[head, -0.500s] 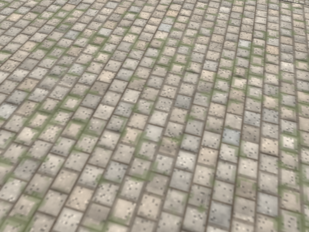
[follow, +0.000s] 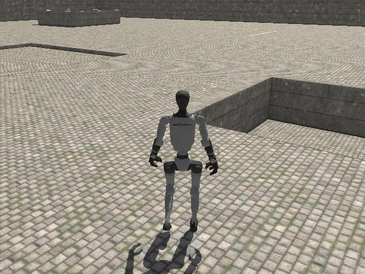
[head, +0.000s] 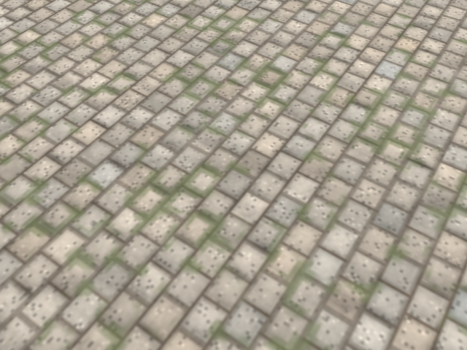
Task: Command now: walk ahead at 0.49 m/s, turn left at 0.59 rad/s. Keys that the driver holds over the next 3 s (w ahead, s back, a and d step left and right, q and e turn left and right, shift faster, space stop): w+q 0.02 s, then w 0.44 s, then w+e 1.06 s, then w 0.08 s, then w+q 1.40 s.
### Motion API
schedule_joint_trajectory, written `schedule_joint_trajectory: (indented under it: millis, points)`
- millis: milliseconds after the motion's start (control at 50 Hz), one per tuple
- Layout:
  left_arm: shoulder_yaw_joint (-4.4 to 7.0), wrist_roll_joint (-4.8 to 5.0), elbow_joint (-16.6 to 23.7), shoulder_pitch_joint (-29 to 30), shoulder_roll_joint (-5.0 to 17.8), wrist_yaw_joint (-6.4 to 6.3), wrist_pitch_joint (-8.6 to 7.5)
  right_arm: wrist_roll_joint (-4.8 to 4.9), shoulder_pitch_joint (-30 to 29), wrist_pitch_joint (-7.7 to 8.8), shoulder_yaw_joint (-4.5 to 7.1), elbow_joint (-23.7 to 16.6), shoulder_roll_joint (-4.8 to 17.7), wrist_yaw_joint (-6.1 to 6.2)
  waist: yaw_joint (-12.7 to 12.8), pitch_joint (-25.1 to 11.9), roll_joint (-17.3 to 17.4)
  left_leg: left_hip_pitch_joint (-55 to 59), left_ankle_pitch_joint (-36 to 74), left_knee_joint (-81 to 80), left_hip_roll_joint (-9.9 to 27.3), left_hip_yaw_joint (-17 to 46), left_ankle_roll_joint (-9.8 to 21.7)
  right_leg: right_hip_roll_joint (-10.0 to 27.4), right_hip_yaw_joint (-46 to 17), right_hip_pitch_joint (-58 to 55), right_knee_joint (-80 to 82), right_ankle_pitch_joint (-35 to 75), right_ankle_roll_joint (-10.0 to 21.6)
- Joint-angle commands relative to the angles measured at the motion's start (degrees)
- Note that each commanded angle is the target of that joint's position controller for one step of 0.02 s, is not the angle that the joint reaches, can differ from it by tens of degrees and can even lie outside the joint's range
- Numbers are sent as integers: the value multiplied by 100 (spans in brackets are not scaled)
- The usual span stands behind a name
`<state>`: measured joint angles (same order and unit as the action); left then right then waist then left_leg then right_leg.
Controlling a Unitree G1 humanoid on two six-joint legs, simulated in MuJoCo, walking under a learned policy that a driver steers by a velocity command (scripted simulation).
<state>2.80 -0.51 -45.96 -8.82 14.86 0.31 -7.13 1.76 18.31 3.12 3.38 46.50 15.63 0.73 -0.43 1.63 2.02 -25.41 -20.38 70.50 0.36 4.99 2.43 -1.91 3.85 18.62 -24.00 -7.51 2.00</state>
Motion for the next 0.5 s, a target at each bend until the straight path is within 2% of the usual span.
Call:
schedule_joint_trajectory:
  millis: [20,40,100,140,200,260,300,320,340,360,380,400,420,440,460,480,500]
  points:
    - [138,3,118,-192,491,25,-79,27,153,-28,79,-489,190,-30,11,-264,-614,-1058,323,-37,705,163,-13,1650,-1515,-962,1517,144,991]
    - [162,34,40,-262,548,43,-109,5,45,-59,57,-568,121,-26,10,-164,-556,-1134,367,-239,746,157,-19,1662,-1358,-852,1630,300,1062]
    - [233,34,-141,-479,773,66,-124,-78,-315,-45,8,-760,86,-25,37,-81,-393,-1448,913,-1035,746,221,-64,1712,-988,-971,1781,726,1211]
    - [241,67,-193,-490,847,65,-80,-90,-628,20,-29,-843,101,-89,93,-38,-388,-1414,1530,-1819,724,77,-54,1579,-620,-1077,1772,937,1127]
    - [237,151,-272,-675,972,56,8,-95,-1306,110,-93,-1014,69,-203,323,81,-427,-1027,2079,-2856,595,-401,-64,1423,-244,-1057,1659,904,957]
    - [251,221,-454,-1038,1122,64,110,-39,-1776,123,-93,-1244,169,-275,458,192,-556,-980,1729,-3391,500,-520,13,1668,-342,-1516,1490,715,865]
    - [261,258,-532,-1088,1194,53,200,-50,-1789,138,-50,-1327,303,-304,349,174,-659,-791,1275,-3685,368,-630,170,1836,-381,-1835,1196,1021,770]
    - [258,270,-539,-996,1235,40,242,-74,-1490,149,11,-1271,403,-304,100,10,-700,-253,1264,-3928,205,-774,274,1799,-279,-1845,795,1694,672]
    - [226,258,-552,-973,1178,29,274,-108,-796,149,143,-1051,610,-281,-270,-406,-628,767,1364,-4132,-28,-939,405,1562,-23,-1705,-104,2575,525]
    - [135,176,-504,-995,964,0,268,-117,210,131,322,-777,977,-218,-697,-1042,-430,2271,1489,-4016,184,-608,609,1264,245,-971,-1442,2418,293]
    - [-59,52,-257,-1327,396,26,171,-229,937,93,473,-697,1688,-142,-671,-1792,926,4328,969,-4309,1752,1959,1415,487,427,1269,-3833,150,-123]
    - [-81,111,-325,-1405,419,50,14,-153,1075,116,399,-680,1502,-161,-619,-2377,1230,4674,743,-5251,2343,3853,1825,97,-571,2192,-4942,-2510,-119]
    - [61,303,-225,-1035,875,86,-41,-162,744,154,265,-692,1108,-199,-564,-1658,784,4165,770,-5269,2150,3104,1546,452,-811,2741,-5335,-2234,-26]
    - [54,318,-130,-700,856,80,-49,-141,326,167,198,-751,873,-216,-412,-1119,565,3399,1181,-5273,1891,2191,1344,727,-690,2740,-5145,-1715,44]
    - [62,218,-132,-551,783,48,-17,-142,-81,173,144,-786,677,-244,-221,-776,233,2666,1549,-5422,1612,1588,1211,924,-649,2503,-4781,-1281,27]
    - [98,174,-183,-631,753,36,71,-164,-343,204,96,-814,477,-260,-20,-606,292,2156,1771,-5639,1411,1115,1085,1089,-716,2146,-4469,-965,13]
    - [88,190,-243,-788,641,49,172,-187,-451,244,97,-788,437,-265,111,-567,386,1829,1832,-5855,1338,859,1067,1129,-730,1825,-4369,-733,-24]
